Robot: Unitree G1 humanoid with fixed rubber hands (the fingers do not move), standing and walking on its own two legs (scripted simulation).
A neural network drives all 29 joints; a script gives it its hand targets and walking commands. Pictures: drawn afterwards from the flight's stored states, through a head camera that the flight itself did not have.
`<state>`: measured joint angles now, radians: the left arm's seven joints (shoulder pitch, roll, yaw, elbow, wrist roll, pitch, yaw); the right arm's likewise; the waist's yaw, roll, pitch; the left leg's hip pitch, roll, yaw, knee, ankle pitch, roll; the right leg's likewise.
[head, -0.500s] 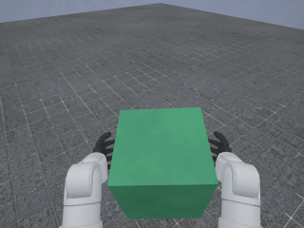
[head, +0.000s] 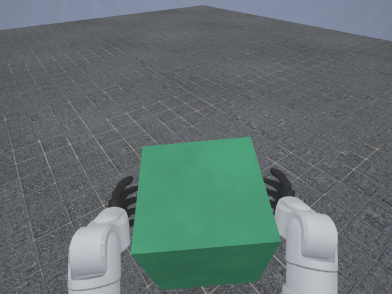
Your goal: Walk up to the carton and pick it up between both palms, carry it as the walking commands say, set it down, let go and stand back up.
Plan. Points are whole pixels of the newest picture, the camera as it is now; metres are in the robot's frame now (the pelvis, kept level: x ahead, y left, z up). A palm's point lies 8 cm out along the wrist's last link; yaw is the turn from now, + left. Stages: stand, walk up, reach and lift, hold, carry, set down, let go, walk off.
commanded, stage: carry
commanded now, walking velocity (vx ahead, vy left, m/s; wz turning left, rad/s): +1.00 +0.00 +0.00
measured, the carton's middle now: (203, 218) +0.27 +0.00 +0.06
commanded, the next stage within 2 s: none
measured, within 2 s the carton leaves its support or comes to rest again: neither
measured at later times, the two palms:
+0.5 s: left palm (141, 130) +0.55 +0.17 +0.09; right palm (244, 125) +0.57 -0.13 +0.10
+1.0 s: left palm (167, 70) +0.94 +0.14 +0.12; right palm (239, 68) +0.96 -0.16 +0.12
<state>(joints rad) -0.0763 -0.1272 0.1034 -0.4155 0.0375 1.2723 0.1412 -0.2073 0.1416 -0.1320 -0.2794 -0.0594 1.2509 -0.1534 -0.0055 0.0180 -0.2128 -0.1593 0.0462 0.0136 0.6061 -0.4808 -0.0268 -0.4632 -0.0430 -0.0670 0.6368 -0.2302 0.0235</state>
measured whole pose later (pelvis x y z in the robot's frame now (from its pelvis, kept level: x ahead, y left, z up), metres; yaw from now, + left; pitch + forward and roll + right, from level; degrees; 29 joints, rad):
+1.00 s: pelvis +0.70 -0.01 +0.01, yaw +2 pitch +1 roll +1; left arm -0.09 -0.13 0.10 -0.43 0.01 1.24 0.14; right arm -0.18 0.14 -0.13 -0.36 -0.05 1.24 -0.16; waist -0.01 0.01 -0.14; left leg -0.62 0.08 0.07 0.89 -0.32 -0.06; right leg -0.01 -0.06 -0.13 0.48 -0.48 0.01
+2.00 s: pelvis +1.58 -0.02 +0.00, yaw -2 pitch +2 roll +1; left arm -0.03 -0.13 0.11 -0.44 0.01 1.22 0.15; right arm -0.16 0.14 -0.09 -0.31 -0.04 1.20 -0.17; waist -0.01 -0.01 -0.05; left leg -0.34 0.06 0.12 0.68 -0.38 0.01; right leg -0.49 -0.04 -0.02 1.17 -0.40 0.04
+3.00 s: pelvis +2.42 -0.09 +0.02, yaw +0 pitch +4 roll +2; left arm -0.12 -0.13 0.09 -0.49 -0.01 1.18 0.14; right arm -0.15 0.13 -0.12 -0.48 -0.03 1.18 -0.17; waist -0.01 0.00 0.01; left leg -0.35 0.00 0.11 0.91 -0.50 -0.01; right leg -0.33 -0.09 -0.07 0.55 -0.27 0.00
